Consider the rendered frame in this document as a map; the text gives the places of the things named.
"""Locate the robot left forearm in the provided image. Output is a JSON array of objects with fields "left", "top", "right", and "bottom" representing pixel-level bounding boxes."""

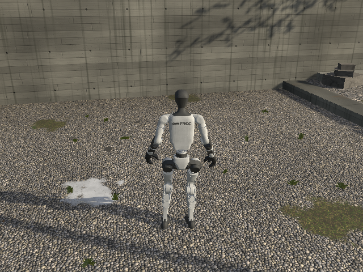
[{"left": 147, "top": 136, "right": 159, "bottom": 155}]

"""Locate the right robot hand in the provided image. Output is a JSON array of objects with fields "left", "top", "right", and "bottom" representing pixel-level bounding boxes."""
[{"left": 204, "top": 155, "right": 217, "bottom": 168}]

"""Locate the robot right upper arm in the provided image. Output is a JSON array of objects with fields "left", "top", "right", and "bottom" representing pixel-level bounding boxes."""
[{"left": 193, "top": 114, "right": 209, "bottom": 145}]

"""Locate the right robot foot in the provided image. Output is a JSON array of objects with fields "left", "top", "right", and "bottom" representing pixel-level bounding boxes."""
[{"left": 185, "top": 214, "right": 195, "bottom": 229}]

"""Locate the robot right forearm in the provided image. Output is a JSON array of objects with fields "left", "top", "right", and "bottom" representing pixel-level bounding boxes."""
[{"left": 204, "top": 136, "right": 215, "bottom": 158}]

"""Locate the robot left upper arm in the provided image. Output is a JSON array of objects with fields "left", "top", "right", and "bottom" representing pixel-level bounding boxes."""
[{"left": 154, "top": 114, "right": 170, "bottom": 145}]

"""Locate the left robot hand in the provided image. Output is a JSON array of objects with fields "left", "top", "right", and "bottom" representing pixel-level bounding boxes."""
[{"left": 145, "top": 152, "right": 158, "bottom": 164}]

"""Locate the left robot thigh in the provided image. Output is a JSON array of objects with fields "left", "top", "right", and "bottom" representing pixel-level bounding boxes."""
[{"left": 162, "top": 158, "right": 174, "bottom": 194}]

